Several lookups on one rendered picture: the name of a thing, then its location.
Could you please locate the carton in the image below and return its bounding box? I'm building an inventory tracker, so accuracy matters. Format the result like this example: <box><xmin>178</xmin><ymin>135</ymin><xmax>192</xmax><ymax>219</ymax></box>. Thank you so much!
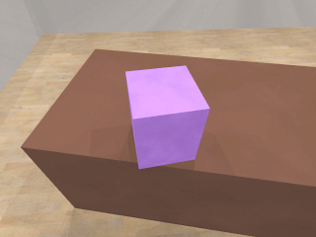
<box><xmin>125</xmin><ymin>65</ymin><xmax>210</xmax><ymax>170</ymax></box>

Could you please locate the pedestal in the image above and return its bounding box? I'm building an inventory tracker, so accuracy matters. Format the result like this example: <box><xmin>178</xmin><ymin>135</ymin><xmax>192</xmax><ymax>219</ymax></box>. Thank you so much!
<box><xmin>21</xmin><ymin>49</ymin><xmax>316</xmax><ymax>237</ymax></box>

